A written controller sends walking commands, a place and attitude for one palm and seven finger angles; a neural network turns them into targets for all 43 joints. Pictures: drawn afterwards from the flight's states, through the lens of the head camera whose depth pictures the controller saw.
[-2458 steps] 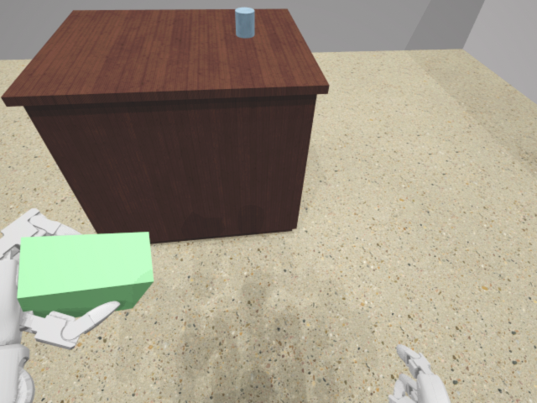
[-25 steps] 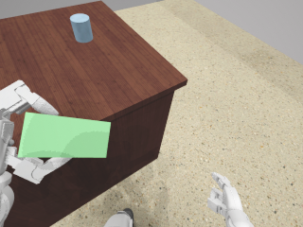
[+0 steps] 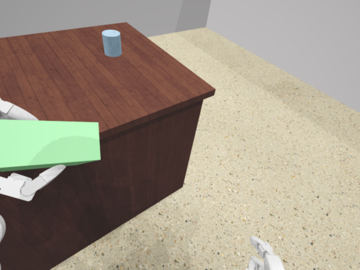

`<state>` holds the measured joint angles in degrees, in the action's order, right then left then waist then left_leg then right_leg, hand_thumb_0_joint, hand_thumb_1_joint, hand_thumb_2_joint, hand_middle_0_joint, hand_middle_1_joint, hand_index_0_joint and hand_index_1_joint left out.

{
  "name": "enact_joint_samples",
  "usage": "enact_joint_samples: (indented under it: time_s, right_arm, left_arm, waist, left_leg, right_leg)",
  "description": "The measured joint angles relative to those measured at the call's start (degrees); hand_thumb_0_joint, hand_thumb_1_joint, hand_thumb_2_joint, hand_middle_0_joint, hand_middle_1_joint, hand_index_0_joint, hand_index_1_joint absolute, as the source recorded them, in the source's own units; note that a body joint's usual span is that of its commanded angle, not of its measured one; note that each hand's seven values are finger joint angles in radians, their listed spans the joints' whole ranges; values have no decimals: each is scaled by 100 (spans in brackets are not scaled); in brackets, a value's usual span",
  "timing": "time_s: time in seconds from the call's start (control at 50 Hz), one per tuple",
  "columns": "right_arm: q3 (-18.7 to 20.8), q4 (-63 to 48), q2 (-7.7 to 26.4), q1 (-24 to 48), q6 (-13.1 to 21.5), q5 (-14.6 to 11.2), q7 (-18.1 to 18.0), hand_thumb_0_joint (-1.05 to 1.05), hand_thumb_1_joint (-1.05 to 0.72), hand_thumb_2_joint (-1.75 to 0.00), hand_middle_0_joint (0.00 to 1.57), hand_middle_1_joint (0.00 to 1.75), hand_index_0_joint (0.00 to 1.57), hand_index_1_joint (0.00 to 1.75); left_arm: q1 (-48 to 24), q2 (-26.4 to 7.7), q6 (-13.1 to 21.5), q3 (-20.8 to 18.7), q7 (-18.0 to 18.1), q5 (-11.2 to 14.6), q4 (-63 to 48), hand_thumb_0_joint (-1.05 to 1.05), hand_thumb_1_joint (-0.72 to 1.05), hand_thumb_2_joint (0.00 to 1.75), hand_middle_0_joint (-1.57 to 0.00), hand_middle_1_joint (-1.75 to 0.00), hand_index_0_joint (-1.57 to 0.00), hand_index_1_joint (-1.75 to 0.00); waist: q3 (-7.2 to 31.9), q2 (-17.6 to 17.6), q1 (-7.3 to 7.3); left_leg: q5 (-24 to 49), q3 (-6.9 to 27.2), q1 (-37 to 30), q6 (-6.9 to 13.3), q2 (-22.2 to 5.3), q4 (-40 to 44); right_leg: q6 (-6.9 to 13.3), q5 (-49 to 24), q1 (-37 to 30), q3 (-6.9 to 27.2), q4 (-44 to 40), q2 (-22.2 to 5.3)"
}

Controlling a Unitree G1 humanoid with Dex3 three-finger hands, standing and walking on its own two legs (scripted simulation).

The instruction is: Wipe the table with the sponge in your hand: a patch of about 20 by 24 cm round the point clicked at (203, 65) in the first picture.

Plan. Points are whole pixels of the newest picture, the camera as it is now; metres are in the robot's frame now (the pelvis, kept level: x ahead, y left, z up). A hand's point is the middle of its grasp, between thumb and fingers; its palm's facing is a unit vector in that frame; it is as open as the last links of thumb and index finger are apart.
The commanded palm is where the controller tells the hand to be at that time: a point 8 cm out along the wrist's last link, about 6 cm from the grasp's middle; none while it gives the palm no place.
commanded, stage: stop stepping back and stand still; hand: left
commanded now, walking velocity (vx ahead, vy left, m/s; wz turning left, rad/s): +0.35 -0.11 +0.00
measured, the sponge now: (60, 147) +0.26 +0.21 +0.20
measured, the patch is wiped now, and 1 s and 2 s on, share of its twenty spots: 1.00 1.00 1.00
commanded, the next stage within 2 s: stand and wait in 0.58 s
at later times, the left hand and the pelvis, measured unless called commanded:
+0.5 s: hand (6, 166) +0.20 +0.25 +0.23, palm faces +0.41 -0.85 -0.32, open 9.9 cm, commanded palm +0.14 +0.30 +0.26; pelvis -0.02 +0.02 +0.00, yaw +1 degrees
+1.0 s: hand out of the picture +0.18 +0.27 +0.24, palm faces +0.44 -0.81 -0.39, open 9.9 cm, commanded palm +0.13 +0.32 +0.26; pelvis -0.03 +0.04 +0.01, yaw +1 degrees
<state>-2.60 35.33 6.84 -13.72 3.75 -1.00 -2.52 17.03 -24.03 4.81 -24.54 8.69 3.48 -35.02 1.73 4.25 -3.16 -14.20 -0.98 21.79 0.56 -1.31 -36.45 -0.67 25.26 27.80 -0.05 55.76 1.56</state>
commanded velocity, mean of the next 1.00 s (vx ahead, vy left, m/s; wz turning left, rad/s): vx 0.04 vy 0.00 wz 0.00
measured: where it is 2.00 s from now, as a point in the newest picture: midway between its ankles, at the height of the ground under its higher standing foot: outside the picture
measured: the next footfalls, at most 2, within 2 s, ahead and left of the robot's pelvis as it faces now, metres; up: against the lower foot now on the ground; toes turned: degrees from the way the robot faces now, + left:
right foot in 0.14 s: +0.01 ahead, -0.09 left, +0.00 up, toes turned -2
left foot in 0.36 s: +0.06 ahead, +0.16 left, +0.00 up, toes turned +4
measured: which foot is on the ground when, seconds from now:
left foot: down 0.00-0.12, up 0.14-0.34, down 0.36-1.00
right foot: up 0.00-0.12, down 0.14-1.00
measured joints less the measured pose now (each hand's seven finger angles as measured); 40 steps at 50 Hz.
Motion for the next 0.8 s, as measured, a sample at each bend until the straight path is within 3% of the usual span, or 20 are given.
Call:
enact_joint_samples:
  time_s: [0.08, 0.12, 0.14, 0.16, 0.2, 0.24, 0.32, 0.36, 0.4, 0.46, 0.52, 0.6, 0.68, 0.8]
  right_arm:
    - [-143, 23, -75, -278, 49, 63, 145, 1, -90, -90, 20, 30, 20, 30]
    - [-140, 35, -23, -350, -26, 110, 123, 1, -90, -90, 20, 30, 20, 30]
    - [-112, 51, 18, -321, -71, 105, 110, 1, -90, -90, 20, 30, 21, 30]
    - [-69, 157, 110, -226, -122, 85, 88, 1, -90, -90, 20, 30, 21, 30]
    - [6, 445, 263, -78, -200, 55, 43, 1, -90, -89, 20, 30, 21, 30]
    - [65, 586, 336, -31, -250, -1, 1, 1, -90, -89, 20, 30, 21, 30]
    - [127, 374, 554, 18, -203, -32, -146, 1, -90, -89, 20, 30, 20, 30]
    - [188, 179, 749, 40, -89, -10, -202, 1, -90, -90, 20, 30, 20, 30]
    - [261, 125, 777, 181, -34, -8, -235, 1, -90, -90, 20, 30, 20, 30]
    - [250, 8, 658, 257, 19, -24, -193, 1, -90, -90, 20, 29, 20, 30]
    - [222, -95, 522, 237, 91, -18, -143, 1, -90, -90, 20, 29, 20, 30]
    - [193, -48, 412, 271, 76, -37, -78, 1, -90, -90, 20, 29, 20, 30]
    - [154, 17, 366, 308, 9, -53, -50, 1, -90, -90, 20, 29, 20, 30]
    - [95, 15, 342, 334, -41, -33, -24, 1, -90, -90, 20, 30, 20, 30]
  left_arm:
    - [933, -108, 131, 55, -28, 66, -602, -1, -53, 108, -74, -138, -79, -135]
    - [1017, -288, 215, 57, -68, 48, -690, -1, -53, 108, -74, -138, -79, -135]
    - [918, -379, 259, 19, -101, 22, -680, -1, -53, 108, -74, -137, -79, -135]
    - [742, -333, 305, 59, -151, 4, -573, -1, -53, 108, -74, -137, -79, -135]
    - [372, -202, 328, 138, -225, 1, -215, -1, -53, 108, -74, -137, -79, -135]
    - [110, -92, 306, 99, -215, 22, 250, -1, -53, 108, -74, -137, -79, -135]
    - [-115, 246, 103, 51, -50, 64, 785, -1, -53, 108, -74, -137, -79, -135]
    - [-99, 425, 24, 203, 15, 81, 683, -1, -53, 108, -74, -138, -79, -136]
    - [-14, 491, 20, 354, 30, 84, 471, -1, -53, 108, -74, -138, -79, -136]
    - [355, 374, 91, 399, -22, 63, 70, -1, -53, 108, -74, -138, -79, -136]
    - [590, 92, 241, 232, -44, 38, -284, -1, -53, 108, -74, -138, -79, -135]
    - [554, -103, 418, -43, -10, 45, -385, -1, -53, 108, -74, -137, -79, -135]
    - [369, -36, 419, -109, -13, 48, -73, -1, -53, 108, -74, -137, -79, -135]
    - [407, 212, 268, 75, -61, 41, 241, -1, -53, 108, -74, -138, -79, -136]
  waist:
    - [324, -304, -42]
    - [434, -401, 49]
    - [440, -382, 166]
    - [366, -495, 277]
    - [281, -619, 398]
    - [337, -521, 474]
    - [300, -403, 406]
    - [243, -561, 295]
    - [83, -533, 212]
    - [-28, -450, 170]
    - [-124, -442, 173]
    - [-260, -481, 295]
    - [-278, -610, 343]
    - [-267, -696, 281]
  left_leg:
    - [240, 46, -181, -6, -148, 651]
    - [-293, 69, 32, -25, -126, 334]
    - [-696, 8, 302, -31, -108, -213]
    - [-920, 70, 555, -48, -163, -911]
    - [-883, 133, 882, -71, -199, -2000]
    - [-678, 36, 915, -62, -195, -2236]
    - [-484, -135, 163, 26, -301, -794]
    - [-437, 38, -314, 94, -360, 119]
    - [-30, 60, -311, -120, -311, 139]
    - [-71, -3, -323, -243, -315, 136]
    - [-41, 35, -279, -248, -343, 213]
    - [8, 9, -306, -231, -335, 297]
    - [47, -15, -354, -193, -301, 366]
    - [105, -30, -357, -148, -280, 423]
  right_leg:
    - [188, 177, -798, -470, -1252, 200]
    - [399, 86, -1468, -516, -2405, 221]
    - [529, -487, -1606, -450, -2869, 168]
    - [524, -969, -1589, -496, -2913, 205]
    - [450, -1051, -1637, -569, -2868, 232]
    - [396, -950, -1667, -510, -2865, 124]
    - [312, -816, -1660, -381, -2660, -79]
    - [230, -649, -1561, -450, -2360, -62]
    - [139, -538, -1494, -441, -2115, -135]
    - [117, -595, -1541, -367, -2252, -132]
    - [131, -694, -1571, -404, -2463, -91]
    - [112, -773, -1603, -381, -2583, -97]
    - [65, -822, -1654, -363, -2663, -130]
    - [34, -915, -1679, -352, -2774, -147]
